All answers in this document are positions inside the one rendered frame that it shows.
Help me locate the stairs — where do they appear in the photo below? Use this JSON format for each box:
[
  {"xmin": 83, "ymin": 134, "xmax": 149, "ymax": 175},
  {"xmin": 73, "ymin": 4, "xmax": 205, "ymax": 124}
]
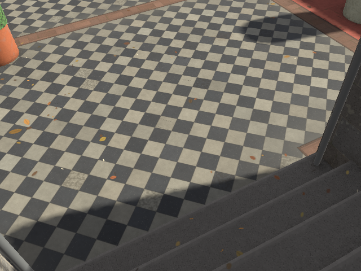
[{"xmin": 66, "ymin": 152, "xmax": 361, "ymax": 271}]

